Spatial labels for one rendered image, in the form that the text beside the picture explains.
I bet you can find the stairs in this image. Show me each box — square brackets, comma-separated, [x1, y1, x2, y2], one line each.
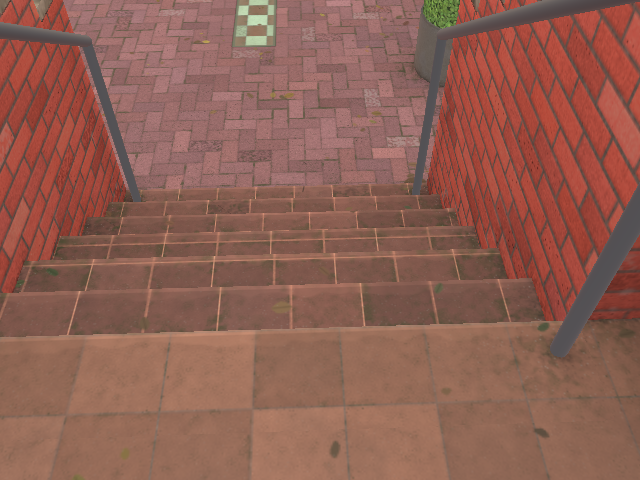
[0, 183, 567, 357]

